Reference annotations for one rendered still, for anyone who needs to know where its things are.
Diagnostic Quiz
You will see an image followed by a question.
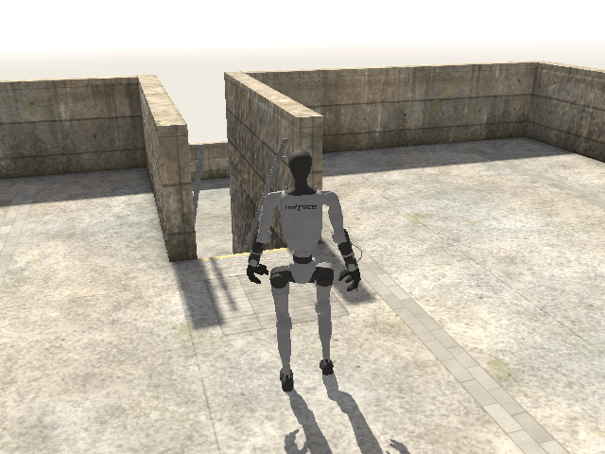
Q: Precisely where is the right robot thigh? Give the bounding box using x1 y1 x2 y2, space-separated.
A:
315 262 334 315

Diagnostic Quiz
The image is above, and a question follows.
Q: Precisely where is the robot right upper arm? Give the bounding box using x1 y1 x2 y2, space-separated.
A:
320 190 347 244

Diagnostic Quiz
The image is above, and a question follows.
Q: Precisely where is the left robot hand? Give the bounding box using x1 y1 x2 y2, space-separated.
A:
247 263 268 284

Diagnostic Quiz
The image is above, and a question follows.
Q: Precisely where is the robot left forearm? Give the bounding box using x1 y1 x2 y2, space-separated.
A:
248 229 266 267

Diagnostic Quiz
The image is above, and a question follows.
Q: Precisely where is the robot left upper arm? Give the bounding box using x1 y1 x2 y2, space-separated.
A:
256 191 282 244

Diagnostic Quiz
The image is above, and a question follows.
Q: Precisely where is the right robot hand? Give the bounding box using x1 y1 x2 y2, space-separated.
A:
338 268 361 291

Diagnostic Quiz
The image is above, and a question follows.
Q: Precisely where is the robot right foot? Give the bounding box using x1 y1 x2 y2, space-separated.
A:
320 359 334 375

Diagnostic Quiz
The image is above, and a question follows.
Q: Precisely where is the robot right forearm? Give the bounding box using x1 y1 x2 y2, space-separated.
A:
337 229 358 271

